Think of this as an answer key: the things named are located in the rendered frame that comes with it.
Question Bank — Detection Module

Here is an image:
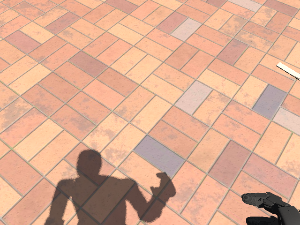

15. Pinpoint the robot right hand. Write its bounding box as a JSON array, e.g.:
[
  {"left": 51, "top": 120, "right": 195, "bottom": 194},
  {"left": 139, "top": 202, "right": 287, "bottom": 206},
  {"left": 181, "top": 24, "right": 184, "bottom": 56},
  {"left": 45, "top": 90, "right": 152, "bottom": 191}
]
[{"left": 241, "top": 191, "right": 300, "bottom": 225}]

